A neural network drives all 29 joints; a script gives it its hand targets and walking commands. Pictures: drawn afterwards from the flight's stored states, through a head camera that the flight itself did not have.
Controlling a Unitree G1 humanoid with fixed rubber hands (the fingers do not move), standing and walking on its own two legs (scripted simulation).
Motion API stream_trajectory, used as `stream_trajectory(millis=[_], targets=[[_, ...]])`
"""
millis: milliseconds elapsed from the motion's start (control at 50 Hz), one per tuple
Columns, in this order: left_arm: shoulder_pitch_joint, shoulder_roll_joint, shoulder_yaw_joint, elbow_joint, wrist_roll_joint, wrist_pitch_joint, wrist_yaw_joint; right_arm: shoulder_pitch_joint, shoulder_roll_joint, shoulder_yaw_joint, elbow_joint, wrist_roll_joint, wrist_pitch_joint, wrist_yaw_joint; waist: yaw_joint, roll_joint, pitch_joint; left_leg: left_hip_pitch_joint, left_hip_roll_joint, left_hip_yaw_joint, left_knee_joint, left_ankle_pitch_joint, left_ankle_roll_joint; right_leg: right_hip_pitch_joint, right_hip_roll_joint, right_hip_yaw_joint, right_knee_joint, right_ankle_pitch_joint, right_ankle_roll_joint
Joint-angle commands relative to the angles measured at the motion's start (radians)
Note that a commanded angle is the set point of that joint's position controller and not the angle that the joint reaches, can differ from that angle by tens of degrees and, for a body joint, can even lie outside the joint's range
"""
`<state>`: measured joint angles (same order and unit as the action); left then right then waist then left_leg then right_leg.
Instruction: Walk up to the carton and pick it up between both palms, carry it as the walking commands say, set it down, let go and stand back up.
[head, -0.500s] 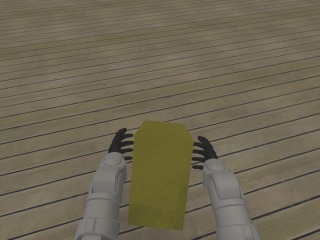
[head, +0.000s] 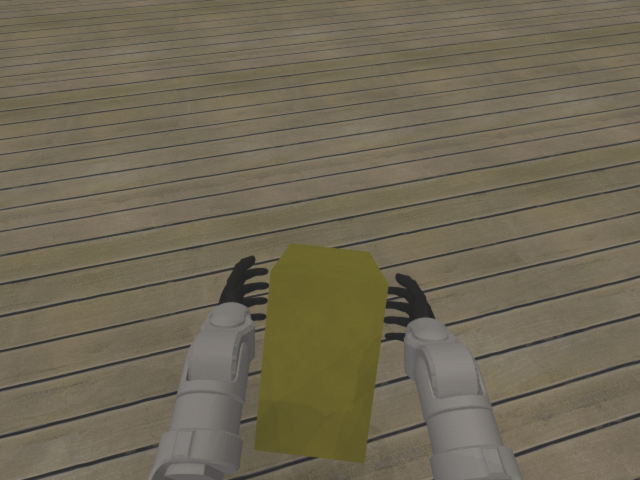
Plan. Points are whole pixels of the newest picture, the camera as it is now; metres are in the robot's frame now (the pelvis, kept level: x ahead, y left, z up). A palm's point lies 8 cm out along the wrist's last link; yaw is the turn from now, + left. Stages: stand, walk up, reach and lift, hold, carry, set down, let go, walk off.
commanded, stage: carry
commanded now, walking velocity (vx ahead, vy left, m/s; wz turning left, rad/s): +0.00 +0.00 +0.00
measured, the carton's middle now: (321, 334) +0.35 +0.01 -0.11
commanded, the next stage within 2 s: none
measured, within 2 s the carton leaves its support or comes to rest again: neither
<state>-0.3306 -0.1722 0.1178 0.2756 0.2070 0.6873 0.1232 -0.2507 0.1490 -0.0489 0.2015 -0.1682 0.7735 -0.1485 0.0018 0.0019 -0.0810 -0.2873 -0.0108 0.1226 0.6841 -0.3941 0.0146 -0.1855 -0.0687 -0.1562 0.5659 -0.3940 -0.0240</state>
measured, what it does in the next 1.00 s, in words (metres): walks ahead: left foot, then right foot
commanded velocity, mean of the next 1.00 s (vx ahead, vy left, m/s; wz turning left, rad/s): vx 0.00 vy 0.00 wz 0.00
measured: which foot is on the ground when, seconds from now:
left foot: up 0.00-0.02, down 0.04-0.30, up 0.32-0.46, down 0.48-1.00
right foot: down 0.00-0.06, up 0.08-0.24, down 0.26-0.92, up 0.94-1.00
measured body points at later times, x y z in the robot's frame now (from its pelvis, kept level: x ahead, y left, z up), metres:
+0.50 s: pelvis +0.19 +0.02 +0.00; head +0.22 +0.03 +0.45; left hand +0.51 +0.16 +0.01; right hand +0.51 -0.09 +0.01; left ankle +0.16 +0.11 -0.73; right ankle +0.14 -0.09 -0.73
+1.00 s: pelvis +0.36 +0.04 +0.02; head +0.39 +0.03 +0.47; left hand +0.68 +0.16 +0.04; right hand +0.67 -0.08 +0.03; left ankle +0.17 +0.11 -0.70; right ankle +0.25 -0.07 -0.67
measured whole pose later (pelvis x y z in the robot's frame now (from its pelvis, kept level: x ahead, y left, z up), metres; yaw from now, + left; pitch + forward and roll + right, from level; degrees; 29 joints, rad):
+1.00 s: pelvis +0.36 +0.04 +0.02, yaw -2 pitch +7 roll -4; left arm -0.29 -0.16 0.13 0.23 0.17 0.67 0.13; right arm -0.29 0.16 -0.05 0.22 -0.18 0.74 -0.14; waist 0.00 0.11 -0.06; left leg -0.05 0.07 0.15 0.44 -0.27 0.02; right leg -0.36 0.03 -0.14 0.81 -0.44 -0.04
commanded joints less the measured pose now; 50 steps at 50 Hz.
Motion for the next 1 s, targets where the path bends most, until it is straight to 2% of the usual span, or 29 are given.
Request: stream_trajectory(millis=[0, 20, 40, 80, 120, 180, 200, 220, 240, 260, 300, 360, 400, 440, 460, 480, 520, 620, 700, 740, 820, 840, 860, 880, 900, 920, 940, 960, 980], targets=[[-0.305, -1.05, -0.524, -0.055, -0.243, -0.011, -0.23, -0.597, 1.023, 0.535, -0.169, 0.262, -0.114, 0.25, -0.033, 0.07, -0.387, 0.276, 0.065, -0.023, -0.245, 0.845, 0.024, 0.111, -0.052, 0.0, 0.335, 1.021, -0.004], [-0.333, -1.064, -0.548, -0.081, -0.26, -0.014, -0.223, -0.593, 1.029, 0.521, -0.171, 0.265, -0.12, 0.256, -0.043, 0.285, -0.388, 0.585, 0.238, -0.177, -0.146, 1.492, 0.12, -0.264, 0.04, -0.026, 0.472, 0.274, 0.014], [-0.341, -1.068, -0.574, -0.136, -0.273, -0.016, -0.221, -0.565, 1.042, 0.507, -0.174, 0.272, -0.121, 0.259, -0.033, 0.359, -0.354, 0.684, 0.313, -0.25, -0.126, 1.762, 0.184, -0.423, 0.086, 0.021, 0.471, -0.134, 0.004], [-0.387, -1.058, -0.576, -0.14, -0.265, -0.027, -0.218, -0.57, 1.036, 0.477, -0.136, 0.262, -0.121, 0.26, -0.036, 0.241, -0.243, 0.65, 0.286, -0.241, -0.159, 1.645, 0.13, -0.539, 0.09, 0.053, 0.369, -0.17, -0.02], [-0.354, -1.064, -0.556, -0.091, -0.263, -0.025, -0.219, -0.578, 1.024, 0.476, -0.143, 0.251, -0.12, 0.254, -0.022, 0.149, -0.18, 0.534, 0.238, -0.17, -0.181, 1.455, 0.094, -0.46, 0.097, 0.023, 0.238, -0.073, -0.013], [-0.363, -1.066, -0.556, -0.073, -0.277, -0.031, -0.227, -0.611, 1.023, 0.531, -0.15, 0.257, -0.128, 0.253, -0.014, 0.148, -0.252, 0.403, 0.203, -0.026, -0.103, 1.34, 0.053, -0.183, 0.122, -0.028, 0.017, 0.198, -0.012], [-0.358, -1.075, -0.557, -0.081, -0.275, -0.033, -0.229, -0.598, 1.03, 0.538, -0.147, 0.259, -0.13, 0.256, -0.001, 0.1, -0.307, 0.31, 0.18, 0.021, 0.011, 1.218, 0.026, -0.003, 0.094, -0.026, -0.101, 0.484, -0.03], [-0.365, -1.07, -0.556, -0.08, -0.269, -0.036, -0.232, -0.582, 1.03, 0.52, -0.118, 0.245, -0.129, 0.256, 0.009, 0.041, -0.391, 0.121, 0.136, 0.034, 0.166, 0.926, -0.019, 0.254, -0.043, 0.114, -0.064, 0.964, -0.096], [-0.355, -1.077, -0.562, -0.073, -0.271, -0.04, -0.24, -0.62, 1.047, 0.548, -0.139, 0.259, -0.129, 0.259, 0.033, -0.171, -0.454, -0.081, 0.022, 0.006, 0.401, 0.323, -0.053, 0.451, -0.23, 0.344, -0.01, 1.613, -0.245], [-0.39, -1.072, -0.565, -0.063, -0.262, -0.039, -0.243, -0.61, 1.079, 0.557, -0.086, 0.261, -0.124, 0.262, 0.003, -0.219, -0.461, -0.121, -0.023, -0.095, 0.427, -0.19, -0.034, 0.429, -0.322, 0.445, -0.031, 1.721, -0.301], [-0.368, -1.086, -0.554, -0.078, -0.25, -0.042, -0.25, -0.641, 1.097, 0.572, -0.123, 0.289, -0.136, 0.272, 0.007, -0.18, -0.376, -0.185, 0.028, -0.131, 0.213, -0.202, 0.0, 0.401, -0.29, 0.344, -0.05, 1.438, -0.226], [-0.419, -1.11, -0.564, -0.094, -0.266, -0.043, -0.261, -0.663, 1.092, 0.556, -0.164, 0.278, -0.148, 0.269, 0.009, -0.201, -0.329, -0.112, 0.009, -0.02, -0.111, -0.071, -0.03, 0.339, -0.192, 0.159, -0.01, 1.269, -0.127], [-0.401, -1.117, -0.587, -0.092, -0.269, -0.044, -0.259, -0.621, 1.084, 0.539, -0.159, 0.262, -0.155, 0.265, -0.016, -0.095, -0.404, 0.106, 0.045, -0.023, -0.269, 0.29, -0.031, 0.243, -0.135, 0.096, 0.031, 1.005, -0.045], [-0.393, -1.126, -0.612, -0.104, -0.278, -0.043, -0.253, -0.613, 1.088, 0.529, -0.142, 0.264, -0.158, 0.274, -0.013, 0.115, -0.446, 0.331, 0.192, -0.166, -0.167, 1.014, 0.036, 0.011, -0.06, 0.071, 0.09, 0.498, -0.006], [-0.385, -1.138, -0.625, -0.128, -0.288, -0.04, -0.251, -0.589, 1.102, 0.528, -0.157, 0.27, -0.156, 0.277, -0.01, 0.182, -0.435, 0.407, 0.271, -0.204, -0.151, 1.275, 0.082, -0.071, -0.014, 0.045, 0.113, 0.212, 0.002], [-0.362, -1.142, -0.619, -0.113, -0.284, -0.034, -0.253, -0.576, 1.103, 0.524, -0.163, 0.269, -0.154, 0.275, -0.011, 0.224, -0.424, 0.385, 0.294, -0.195, -0.133, 1.376, 0.116, -0.074, 0.015, 0.035, 0.108, 0.129, 0.012], [-0.331, -1.107, -0.575, -0.036, -0.243, -0.025, -0.254, -0.547, 1.072, 0.476, -0.092, 0.236, -0.14, 0.273, -0.006, 0.2, -0.368, 0.339, 0.269, -0.14, -0.139, 1.353, 0.093, -0.059, 0.004, 0.023, 0.036, 0.164, 0.011], [-0.345, -1.082, -0.559, -0.014, -0.244, -0.03, -0.249, -0.566, 1.039, 0.491, -0.114, 0.235, -0.133, 0.265, -0.016, 0.077, -0.352, 0.287, 0.169, -0.055, -0.065, 1.3, 0.027, 0.036, 0.007, -0.035, 0.076, 0.672, 0.01], [-0.348, -1.084, -0.553, -0.042, -0.268, -0.038, -0.243, -0.62, 1.05, 0.553, -0.177, 0.283, -0.131, 0.262, -0.015, -0.004, -0.335, 0.275, 0.115, -0.004, -0.061, 1.184, 0.011, 0.084, 0.046, -0.079, 0.036, 0.759, 0.02], [-0.39, -1.086, -0.558, -0.086, -0.277, -0.04, -0.241, -0.644, 1.066, 0.564, -0.183, 0.297, -0.13, 0.258, -0.007, -0.008, -0.319, 0.19, 0.074, 0.028, -0.075, 1.004, -0.001, 0.17, 0.039, -0.068, -0.02, 0.813, 0.016], [-0.379, -1.077, -0.548, -0.098, -0.29, -0.046, -0.242, -0.59, 1.064, 0.549, -0.176, 0.279, -0.136, 0.241, -0.008, -0.079, -0.274, 0.055, -0.024, 0.126, -0.303, 0.524, -0.025, 0.337, 0.012, -0.065, 0.068, 1.223, -0.007], [-0.343, -1.072, -0.541, -0.073, -0.291, -0.043, -0.239, -0.574, 1.054, 0.538, -0.168, 0.269, -0.136, 0.238, -0.015, -0.042, -0.278, 0.162, -0.017, 0.118, -0.348, 0.657, -0.022, 0.24, 0.031, -0.077, 0.146, 1.196, 0.0], [-0.336, -1.065, -0.54, -0.067, -0.288, -0.043, -0.233, -0.545, 1.043, 0.518, -0.144, 0.257, -0.139, 0.24, -0.036, 0.111, -0.261, 0.382, 0.035, 0.057, -0.356, 0.964, -0.013, -0.007, 0.074, -0.093, 0.243, 0.826, 0.001], [-0.348, -1.073, -0.553, -0.081, -0.31, -0.043, -0.228, -0.505, 1.041, 0.499, -0.132, 0.25, -0.142, 0.236, -0.054, 0.305, -0.221, 0.739, 0.144, -0.066, -0.255, 1.471, 0.026, -0.451, 0.135, -0.099, 0.287, 0.144, -0.007], [-0.316, -1.074, -0.564, -0.073, -0.308, -0.041, -0.225, -0.474, 1.032, 0.485, -0.142, 0.243, -0.146, 0.234, -0.067, 0.394, -0.203, 1.014, 0.236, -0.168, -0.11, 1.881, 0.073, -0.822, 0.174, -0.068, 0.323, -0.238, 0.002], [-0.35, -1.054, -0.573, -0.111, -0.314, -0.05, -0.221, -0.462, 1.035, 0.487, -0.139, 0.239, -0.149, 0.232, -0.069, 0.356, -0.207, 1.084, 0.254, -0.201, -0.013, 2.007, 0.075, -0.939, 0.166, -0.002, 0.268, -0.339, -0.009], [-0.273, -1.048, -0.555, -0.073, -0.296, -0.046, -0.219, -0.415, 1.018, 0.483, -0.149, 0.226, -0.146, 0.233, -0.045, 0.21, -0.231, 0.954, 0.233, -0.159, 0.028, 1.911, 0.069, -0.797, 0.136, 0.01, 0.109, -0.233, -0.035], [-0.163, -1.062, -0.531, -0.012, -0.274, -0.042, -0.222, -0.372, 1.023, 0.484, -0.163, 0.221, -0.144, 0.237, -0.006, 0.062, -0.258, 0.653, 0.178, -0.048, 0.072, 1.771, 0.027, -0.435, 0.166, -0.02, -0.084, -0.027, -0.052], [-0.091, -1.064, -0.515, 0.052, -0.261, -0.044, -0.237, -0.346, 1.008, 0.487, -0.118, 0.213, -0.146, 0.243, 0.034, -0.048, -0.339, 0.26, 0.15, 0.022, 0.243, 1.479, -0.005, 0.068, 0.102, 0.048, -0.226, 0.383, -0.091]])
